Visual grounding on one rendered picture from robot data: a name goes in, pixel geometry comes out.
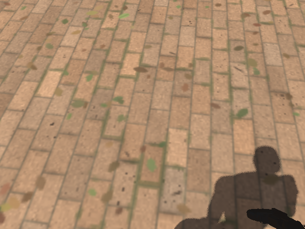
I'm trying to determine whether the robot right hand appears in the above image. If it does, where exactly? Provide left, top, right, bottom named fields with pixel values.
left=246, top=208, right=305, bottom=229

